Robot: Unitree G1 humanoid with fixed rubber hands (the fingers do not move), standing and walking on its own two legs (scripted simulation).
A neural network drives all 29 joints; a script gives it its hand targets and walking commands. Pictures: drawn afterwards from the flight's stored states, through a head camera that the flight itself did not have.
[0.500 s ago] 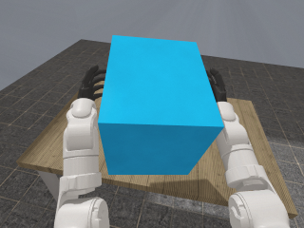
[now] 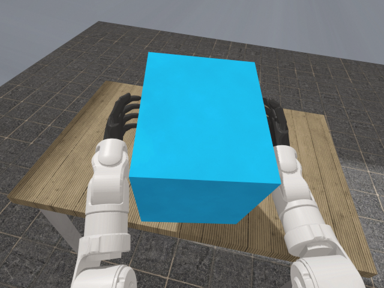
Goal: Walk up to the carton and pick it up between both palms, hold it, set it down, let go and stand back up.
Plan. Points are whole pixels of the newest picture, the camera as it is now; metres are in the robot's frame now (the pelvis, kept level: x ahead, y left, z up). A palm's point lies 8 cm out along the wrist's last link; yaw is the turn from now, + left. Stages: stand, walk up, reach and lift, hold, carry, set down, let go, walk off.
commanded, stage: set down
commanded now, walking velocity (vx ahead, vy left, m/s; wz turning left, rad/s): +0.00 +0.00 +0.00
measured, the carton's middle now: (195, 144) +0.39 -0.01 +0.10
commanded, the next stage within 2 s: none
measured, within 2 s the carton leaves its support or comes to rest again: neither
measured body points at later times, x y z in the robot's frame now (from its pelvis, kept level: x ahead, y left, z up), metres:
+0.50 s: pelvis -0.02 +0.01 +0.00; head -0.02 +0.04 +0.45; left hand +0.39 +0.15 +0.14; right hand +0.37 -0.17 +0.13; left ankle +0.02 +0.14 -0.75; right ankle -0.04 -0.09 -0.75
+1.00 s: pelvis +0.01 +0.00 +0.00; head +0.04 +0.01 +0.45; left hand +0.42 +0.13 +0.08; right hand +0.41 -0.19 +0.09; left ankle +0.02 +0.14 -0.75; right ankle -0.04 -0.09 -0.75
